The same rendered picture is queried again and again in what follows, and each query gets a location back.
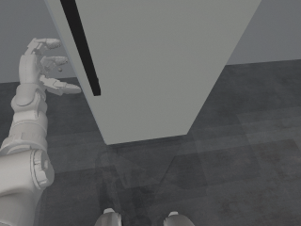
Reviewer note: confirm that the fridge door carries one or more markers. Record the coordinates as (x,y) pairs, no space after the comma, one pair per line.
(156,60)

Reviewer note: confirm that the robot left upper arm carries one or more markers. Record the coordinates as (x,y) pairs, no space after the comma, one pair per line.
(23,177)

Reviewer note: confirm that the left robot hand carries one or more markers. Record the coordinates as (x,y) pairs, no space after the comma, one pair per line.
(33,71)

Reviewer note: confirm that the left robot forearm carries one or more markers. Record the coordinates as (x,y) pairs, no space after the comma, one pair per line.
(29,126)

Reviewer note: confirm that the handle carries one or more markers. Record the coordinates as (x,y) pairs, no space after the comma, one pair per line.
(78,33)

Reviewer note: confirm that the left robot shin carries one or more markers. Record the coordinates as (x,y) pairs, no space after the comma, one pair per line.
(108,210)

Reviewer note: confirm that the right robot shin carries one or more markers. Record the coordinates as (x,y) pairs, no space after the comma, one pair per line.
(173,213)

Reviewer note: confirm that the robot shin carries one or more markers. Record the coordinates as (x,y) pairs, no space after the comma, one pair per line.
(108,210)
(173,213)

